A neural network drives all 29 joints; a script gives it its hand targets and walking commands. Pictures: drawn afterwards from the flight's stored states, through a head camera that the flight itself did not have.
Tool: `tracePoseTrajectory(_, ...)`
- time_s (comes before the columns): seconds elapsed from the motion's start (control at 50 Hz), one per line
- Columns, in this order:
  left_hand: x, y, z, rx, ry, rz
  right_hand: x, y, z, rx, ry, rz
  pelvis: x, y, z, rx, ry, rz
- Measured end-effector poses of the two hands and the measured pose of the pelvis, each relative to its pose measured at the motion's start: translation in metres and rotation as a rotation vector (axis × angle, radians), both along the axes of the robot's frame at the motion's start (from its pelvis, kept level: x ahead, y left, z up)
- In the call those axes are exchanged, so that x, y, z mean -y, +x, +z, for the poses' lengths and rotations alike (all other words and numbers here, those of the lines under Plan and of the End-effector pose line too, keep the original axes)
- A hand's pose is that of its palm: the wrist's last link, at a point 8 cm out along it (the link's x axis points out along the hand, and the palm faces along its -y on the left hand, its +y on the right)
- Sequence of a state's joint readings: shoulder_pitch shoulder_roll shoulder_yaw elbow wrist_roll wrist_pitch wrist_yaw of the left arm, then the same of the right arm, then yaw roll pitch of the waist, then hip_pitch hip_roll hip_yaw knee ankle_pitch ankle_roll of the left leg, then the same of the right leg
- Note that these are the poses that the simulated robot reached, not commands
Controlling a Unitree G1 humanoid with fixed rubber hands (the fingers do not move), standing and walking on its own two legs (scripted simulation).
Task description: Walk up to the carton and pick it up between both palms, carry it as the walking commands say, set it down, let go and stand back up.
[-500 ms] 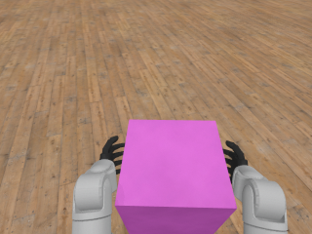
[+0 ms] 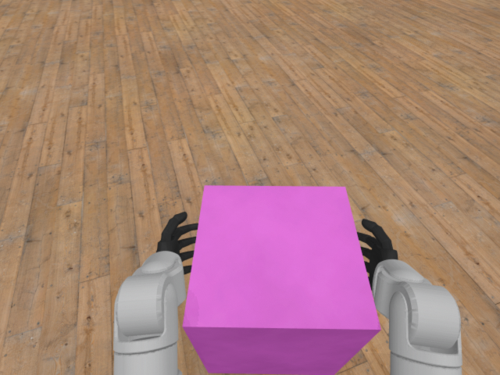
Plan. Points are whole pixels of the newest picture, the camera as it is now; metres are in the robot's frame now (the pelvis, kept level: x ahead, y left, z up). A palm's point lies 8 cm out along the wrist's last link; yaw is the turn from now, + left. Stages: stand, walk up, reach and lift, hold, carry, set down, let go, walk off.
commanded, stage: carry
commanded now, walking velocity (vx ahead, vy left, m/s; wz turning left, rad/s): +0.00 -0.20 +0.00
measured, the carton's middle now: (272, 285) +0.27 +0.00 +0.02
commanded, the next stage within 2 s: none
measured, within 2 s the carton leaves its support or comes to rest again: neither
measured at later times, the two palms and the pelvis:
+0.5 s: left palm (161, 270) +0.25 +0.16 +0.09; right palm (379, 276) +0.25 -0.14 +0.09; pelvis -0.01 +0.01 +0.00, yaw +0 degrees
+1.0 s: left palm (179, 274) +0.25 +0.13 +0.09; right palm (396, 276) +0.25 -0.17 +0.09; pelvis -0.02 -0.03 +0.00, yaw +0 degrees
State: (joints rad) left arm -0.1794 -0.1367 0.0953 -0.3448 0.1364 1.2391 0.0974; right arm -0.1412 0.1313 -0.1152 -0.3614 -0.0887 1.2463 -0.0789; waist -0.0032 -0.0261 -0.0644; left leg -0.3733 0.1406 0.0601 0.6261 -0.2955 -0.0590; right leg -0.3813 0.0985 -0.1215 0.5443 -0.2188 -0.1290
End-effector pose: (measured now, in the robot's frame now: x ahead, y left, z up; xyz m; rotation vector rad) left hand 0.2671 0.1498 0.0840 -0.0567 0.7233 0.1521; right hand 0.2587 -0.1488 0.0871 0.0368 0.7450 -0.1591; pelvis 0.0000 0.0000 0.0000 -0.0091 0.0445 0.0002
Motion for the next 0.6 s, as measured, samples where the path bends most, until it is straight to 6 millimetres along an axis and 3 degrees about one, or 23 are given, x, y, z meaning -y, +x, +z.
tracePoseTrajectory(0.46, -0.008, -0.014, 0.004, 0.002, -0.005, 0.007, -0.008, -0.012, 0.006, 0.001, -0.012, 0.013, -0.005, -0.010, 0.004, 0.009, 0.001, 0.004)
tracePoseTrajectory(0.6, -0.009, -0.015, 0.003, 0.008, 0.005, 0.020, -0.009, -0.011, -0.001, 0.007, 0.000, 0.025, -0.004, -0.011, -0.001, 0.008, -0.001, 0.012)
